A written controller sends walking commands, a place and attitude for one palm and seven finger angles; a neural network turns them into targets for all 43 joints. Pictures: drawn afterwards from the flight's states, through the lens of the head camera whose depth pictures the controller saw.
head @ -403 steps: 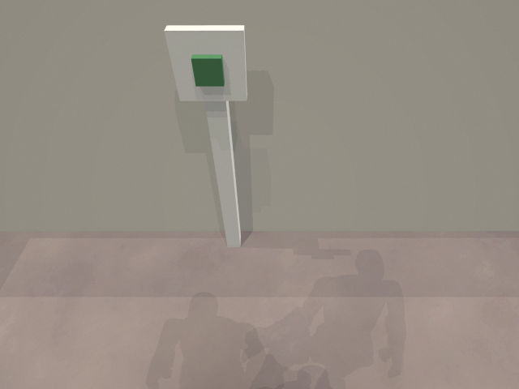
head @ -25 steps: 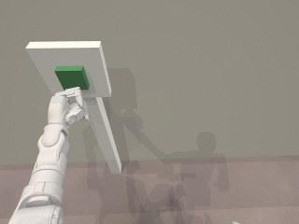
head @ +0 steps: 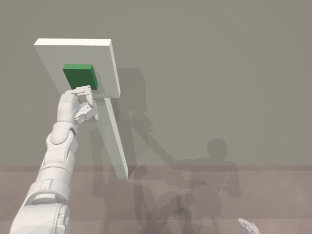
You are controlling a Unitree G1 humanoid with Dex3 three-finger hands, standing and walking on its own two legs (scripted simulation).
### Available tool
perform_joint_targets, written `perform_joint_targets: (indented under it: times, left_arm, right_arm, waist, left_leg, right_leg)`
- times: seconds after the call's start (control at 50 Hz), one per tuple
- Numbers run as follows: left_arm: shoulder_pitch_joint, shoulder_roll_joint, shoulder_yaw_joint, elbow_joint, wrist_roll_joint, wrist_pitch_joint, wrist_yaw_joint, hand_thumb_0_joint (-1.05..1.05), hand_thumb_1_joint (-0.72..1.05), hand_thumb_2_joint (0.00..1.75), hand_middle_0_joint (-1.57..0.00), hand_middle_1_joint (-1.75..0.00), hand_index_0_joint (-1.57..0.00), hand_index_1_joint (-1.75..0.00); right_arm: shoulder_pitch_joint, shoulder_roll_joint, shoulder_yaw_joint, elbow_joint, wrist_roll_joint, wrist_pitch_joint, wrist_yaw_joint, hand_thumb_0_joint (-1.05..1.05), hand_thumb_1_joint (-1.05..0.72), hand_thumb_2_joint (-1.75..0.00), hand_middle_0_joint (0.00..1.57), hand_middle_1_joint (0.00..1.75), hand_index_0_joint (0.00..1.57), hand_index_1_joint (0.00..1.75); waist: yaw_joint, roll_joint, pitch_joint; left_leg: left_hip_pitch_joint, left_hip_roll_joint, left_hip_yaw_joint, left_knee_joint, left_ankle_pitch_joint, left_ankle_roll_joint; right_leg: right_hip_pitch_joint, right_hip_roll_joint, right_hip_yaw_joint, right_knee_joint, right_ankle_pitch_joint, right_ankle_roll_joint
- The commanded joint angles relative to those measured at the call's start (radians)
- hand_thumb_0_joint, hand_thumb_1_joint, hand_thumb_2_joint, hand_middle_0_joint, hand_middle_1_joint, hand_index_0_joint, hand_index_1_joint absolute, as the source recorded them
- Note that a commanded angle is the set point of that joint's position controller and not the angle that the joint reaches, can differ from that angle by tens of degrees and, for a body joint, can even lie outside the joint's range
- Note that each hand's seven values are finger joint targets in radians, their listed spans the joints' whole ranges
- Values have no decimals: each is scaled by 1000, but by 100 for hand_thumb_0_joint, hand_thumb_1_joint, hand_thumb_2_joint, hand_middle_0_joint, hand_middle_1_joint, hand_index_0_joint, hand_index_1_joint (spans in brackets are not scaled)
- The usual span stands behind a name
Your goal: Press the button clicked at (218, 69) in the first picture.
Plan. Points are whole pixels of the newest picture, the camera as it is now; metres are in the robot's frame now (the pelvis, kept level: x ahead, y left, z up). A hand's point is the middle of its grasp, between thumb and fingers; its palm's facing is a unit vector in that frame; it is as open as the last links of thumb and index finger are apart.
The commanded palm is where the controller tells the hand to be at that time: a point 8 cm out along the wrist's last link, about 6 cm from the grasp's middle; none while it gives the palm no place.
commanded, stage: press the button with the knuckle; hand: left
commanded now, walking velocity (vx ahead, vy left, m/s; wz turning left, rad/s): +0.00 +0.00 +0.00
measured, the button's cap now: (81, 76) +0.49 +0.21 +0.13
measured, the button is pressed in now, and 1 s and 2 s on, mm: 0 14 0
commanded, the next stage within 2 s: hold the button down briefly in 0.86 s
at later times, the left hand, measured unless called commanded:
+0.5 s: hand (93, 99) +0.44 +0.18 +0.10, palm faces +0.03 -1.00 -0.01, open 2.9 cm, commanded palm +0.42 +0.23 +0.10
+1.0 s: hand (93, 95) +0.45 +0.18 +0.10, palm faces +0.04 -1.00 -0.03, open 3.0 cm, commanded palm +0.46 +0.22 +0.10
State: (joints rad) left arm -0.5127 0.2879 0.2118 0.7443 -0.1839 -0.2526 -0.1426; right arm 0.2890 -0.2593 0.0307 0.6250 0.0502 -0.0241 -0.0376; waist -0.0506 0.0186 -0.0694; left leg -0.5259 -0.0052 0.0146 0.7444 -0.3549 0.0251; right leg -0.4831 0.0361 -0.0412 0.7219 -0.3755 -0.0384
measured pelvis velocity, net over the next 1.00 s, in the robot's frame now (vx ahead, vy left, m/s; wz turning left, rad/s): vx -0.02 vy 0.00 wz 0.02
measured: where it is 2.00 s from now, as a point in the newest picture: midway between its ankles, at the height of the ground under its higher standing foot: outside the picture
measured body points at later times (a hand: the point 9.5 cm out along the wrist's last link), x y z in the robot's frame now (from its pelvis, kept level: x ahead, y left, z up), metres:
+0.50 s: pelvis +0.00 +0.00 +0.00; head +0.05 +0.00 +0.44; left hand +0.43 +0.23 +0.10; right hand +0.05 -0.26 -0.12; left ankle +0.01 +0.10 -0.71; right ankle -0.01 -0.10 -0.71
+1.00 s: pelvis -0.02 +0.00 -0.01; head +0.05 +0.01 +0.43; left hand +0.45 +0.24 +0.10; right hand +0.01 -0.26 -0.13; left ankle +0.01 +0.10 -0.71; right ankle -0.01 -0.10 -0.71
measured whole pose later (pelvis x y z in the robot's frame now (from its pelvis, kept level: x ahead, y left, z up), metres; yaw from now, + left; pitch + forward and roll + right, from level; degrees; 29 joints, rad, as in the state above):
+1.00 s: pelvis -0.02 +0.00 -0.01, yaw +1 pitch +12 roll -2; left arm -0.88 0.42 0.26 1.18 -0.14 -0.37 -0.16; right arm 0.38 -0.27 0.04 0.70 0.03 -0.03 -0.03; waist -0.12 0.02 -0.07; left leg -0.70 0.00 -0.01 0.83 -0.35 0.03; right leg -0.64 0.04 -0.07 0.79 -0.36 -0.04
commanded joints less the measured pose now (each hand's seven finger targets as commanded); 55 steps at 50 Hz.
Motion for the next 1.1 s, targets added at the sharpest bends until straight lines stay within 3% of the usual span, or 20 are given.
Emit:
perform_joint_targets:
  times: [0.0, 0.02, 0.12, 0.2, 0.24, 0.3, 0.34, 0.4, 0.44, 0.5, 0.58, 0.62, 0.68, 0.72, 0.78, 0.88, 0.92, 0.96, 1.04, 1.08]
  left_arm:
    - [-465, 209, 63, -212, -9, -92, 4, 0, 90, 90, -130, -150, -130, -150]
    - [-459, 218, 68, -191, -6, -92, 5, 0, 90, 90, -130, -150, -130, -150]
    - [-482, 255, 101, -94, -5, -75, -9, 0, 90, 90, -130, -150, -130, -150]
    - [-504, 258, 105, -82, -6, -88, -21, 0, 90, 90, -130, -150, -130, -150]
    - [-513, 294, 132, -78, -3, -100, -25, 0, 90, 90, -130, -150, -130, -150]
    - [-546, 267, 113, -91, -8, -106, -29, 0, 90, 90, -130, -150, -130, -150]
    - [-549, 297, 135, -41, -8, -104, -29, 0, 90, 90, -130, -150, -130, -150]
    - [-612, 284, 114, -65, 2, -116, -27, 0, 90, 90, -130, -150, -130, -150]
    - [-640, 274, 100, -39, 7, -120, -24, 0, 90, 90, -130, -150, -130, -150]
    - [-664, 308, 130, 23, 5, -125, -21, 0, 90, 90, -130, -150, -130, -150]
    - [-767, 306, 107, 75, 22, -140, -17, 0, 90, 90, -130, -150, -130, -150]
    - [-801, 300, 99, 62, 28, -156, -15, 0, 90, 90, -130, -150, -130, -150]
    - [-839, 280, 85, 98, 25, -163, -12, 0, 90, 90, -130, -150, -130, -150]
    - [-877, 313, 103, 132, 30, -167, -5, 0, 90, 90, -130, -150, -130, -150]
    - [-923, 286, 68, 150, 39, -169, -6, 0, 90, 90, -130, -150, -130, -150]
    - [-979, 328, 83, 190, 43, -169, 1, 0, 90, 90, -130, -150, -130, -150]
    - [-1011, 291, 48, 191, 37, -168, 0, 0, 90, 90, -130, -150, -130, -150]
    - [-1005, 305, 57, 218, 36, -160, 4, 0, 90, 90, -130, -150, -130, -150]
    - [-1033, 326, 66, 198, 38, -166, 7, 0, 90, 90, -130, -150, -130, -150]
    - [-1024, 335, 71, 221, 36, -160, 5, 0, 90, 90, -130, -150, -130, -150]
  right_arm:
    - [25, -137, -53, -101, -4, -40, -15, 0, -90, -90, 20, 30, 20, 30]
    - [35, -141, -54, -98, -5, -38, -14, 0, -90, -90, 20, 30, 20, 30]
    - [56, -146, -53, -95, -6, -25, -12, 0, -90, -90, 20, 30, 20, 30]
    - [72, -144, -55, -97, -5, -21, -11, 0, -90, -90, 20, 30, 20, 30]
    - [84, -148, -57, -92, -7, -17, -11, 0, -90, -90, 20, 30, 20, 30]
    - [91, -147, -62, -89, -7, -14, -8, 0, -90, -90, 20, 30, 20, 30]
    - [103, -154, -62, -82, -6, -9, -10, 0, -90, -90, 20, 30, 20, 30]
    - [105, -150, -63, -75, -8, -10, -10, 0, -90, -90, 20, 30, 20, 30]
    - [111, -150, -64, -65, -8, -8, -9, 0, -90, -90, 20, 30, 20, 30]
    - [119, -158, -61, -56, -10, -8, -10, 0, -90, -90, 20, 30, 20, 30]
    - [127, -161, -57, -45, -12, -9, -11, 0, -90, -90, 20, 30, 20, 30]
    - [133, -162, -58, -44, -17, -10, -8, 0, -90, -90, 20, 30, 20, 30]
    - [137, -163, -58, -35, -17, -15, -6, 0, -90, -90, 20, 30, 20, 30]
    - [147, -171, -55, -26, -20, -15, -8, 0, -90, -90, 20, 30, 20, 30]
    - [150, -169, -53, -19, -19, -21, -8, 0, -90, -90, 20, 30, 20, 30]
    - [170, -180, -52, -7, -21, -28, -11, 0, -90, -90, 20, 30, 20, 30]
    - [175, -179, -49, -3, -21, -34, -13, 0, -90, -90, 20, 30, 20, 30]
    - [177, -185, -49, 2, -20, -39, -14, 0, -90, -90, 20, 30, 20, 30]
    - [190, -188, -50, 6, -23, -50, -15, 0, -90, -90, 20, 30, 20, 30]
    - [190, -190, -48, 6, -22, -51, -15, 0, -90, -90, 20, 30, 20, 30]
  waist:
    - [-15, 36, -336]
    - [-21, 1, -338]
    - [-22, -23, -300]
    - [-22, -4, -316]
    - [-18, 11, -340]
    - [-33, 26, -341]
    - [-40, -39, -307]
    - [-44, 58, -345]
    - [-59, 46, -347]
    - [-58, 9, -323]
    - [-87, 28, -303]
    - [-86, 57, -346]
    - [-101, 47, -345]
    - [-114, 14, -314]
    - [-125, 61, -315]
    - [-142, 47, -327]
    - [-162, 51, -320]
    - [-161, 65, -302]
    - [-161, 74, -357]
    - [-165, 40, -321]
  left_leg:
    - [228, 4, -43, -76, 252, 8]
    - [219, 7, -46, -71, 258, 10]
    - [151, 0, -30, -68, 248, 17]
    - [157, 0, -25, -65, 256, 16]
    - [159, 3, -27, -62, 282, 15]
    - [187, 5, -27, -55, 296, 14]
    - [139, 6, -25, -58, 255, 19]
    - [189, 6, -32, -54, 254, 15]
    - [201, 9, -37, -48, 263, 15]
    - [166, 10, -44, -50, 227, 14]
    - [160, 11, -54, -47, 177, 15]
    - [187, 12, -62, -39, 196, 12]
    - [187, 14, -66, -36, 171, 11]
    - [155, 15, -75, -37, 143, 14]
    - [161, 15, -78, -35, 108, 12]
    - [126, 16, -87, -34, 51, 13]
    - [126, 16, -91, -34, 39, 15]
    - [114, 17, -91, -36, -1, 14]
    - [117, 15, -91, -31, 5, 16]
    - [83, 15, -89, -34, -27, 17]
  right_leg:
    - [65, -13, 39, -91, 315, 13]
    - [69, -11, 37, -89, 320, 14]
    - [90, -14, 49, -94, 349, 19]
    - [85, -11, 50, -91, 356, 18]
    - [97, -11, 51, -81, 378, 16]
    - [64, -6, 45, -81, 377, 18]
    - [68, -6, 49, -90, 355, 23]
    - [31, -6, 47, -83, 322, 17]
    - [13, -2, 46, -82, 320, 19]
    - [5, 0, 44, -84, 284, 18]
    - [-49, -1, 43, -84, 224, 18]
    - [-55, 1, 41, -70, 226, 15]
    - [-83, 3, 38, -74, 196, 18]
    - [-97, 4, 40, -77, 170, 19]
    - [-135, 4, 41, -76, 131, 19]
    - [-149, 3, 44, -77, 82, 23]
    - [-164, 4, 43, -80, 75, 23]
    - [-187, 3, 44, -84, 43, 24]
    - [-165, 2, 48, -78, 46, 24]
    - [-166, 2, 47, -85, 24, 27]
